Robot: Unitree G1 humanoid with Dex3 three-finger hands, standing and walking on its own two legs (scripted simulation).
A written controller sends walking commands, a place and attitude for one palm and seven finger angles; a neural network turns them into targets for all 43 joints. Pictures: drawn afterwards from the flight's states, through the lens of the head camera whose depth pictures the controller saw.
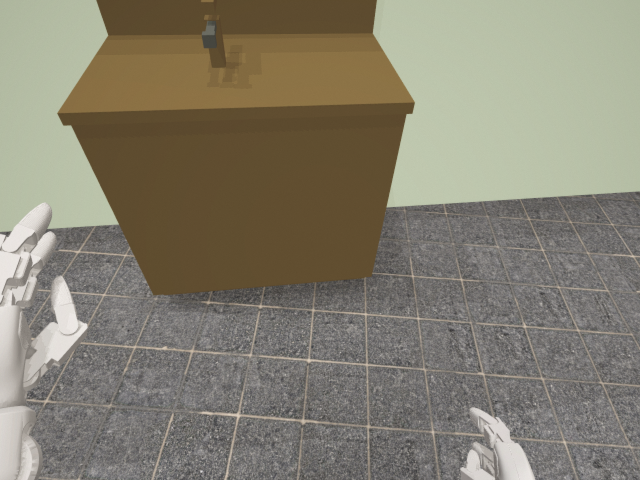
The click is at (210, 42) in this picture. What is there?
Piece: tap's lever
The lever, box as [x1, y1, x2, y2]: [202, 31, 216, 47]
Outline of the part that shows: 202,31 204,47 216,47 214,31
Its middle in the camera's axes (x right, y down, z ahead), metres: -0.26 -0.45 +0.88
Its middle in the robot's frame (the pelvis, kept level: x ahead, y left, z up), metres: +0.96 +0.33 +0.14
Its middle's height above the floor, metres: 0.91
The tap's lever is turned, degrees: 0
